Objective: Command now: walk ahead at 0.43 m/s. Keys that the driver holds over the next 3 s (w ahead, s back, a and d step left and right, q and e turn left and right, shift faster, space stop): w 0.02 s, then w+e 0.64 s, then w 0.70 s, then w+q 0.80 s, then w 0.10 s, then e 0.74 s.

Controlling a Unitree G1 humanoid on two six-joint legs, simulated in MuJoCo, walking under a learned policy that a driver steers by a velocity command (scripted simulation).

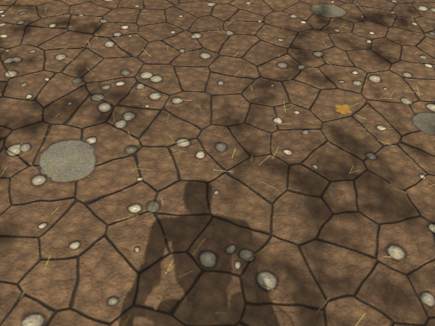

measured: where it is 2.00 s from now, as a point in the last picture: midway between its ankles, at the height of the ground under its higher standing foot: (293, 208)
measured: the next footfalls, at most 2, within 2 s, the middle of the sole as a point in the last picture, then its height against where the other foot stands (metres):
right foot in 0.26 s outside the picture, level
left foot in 0.82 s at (224, 289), level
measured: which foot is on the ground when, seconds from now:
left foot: down 0.00-0.28, up 0.30-0.80, down 0.82-1.00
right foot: up 0.00-0.24, down 0.26-0.84, up 0.86-1.00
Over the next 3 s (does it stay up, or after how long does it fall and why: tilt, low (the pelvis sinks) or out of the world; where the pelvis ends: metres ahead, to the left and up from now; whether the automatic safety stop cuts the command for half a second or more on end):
stays up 1.35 -0.30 -0.01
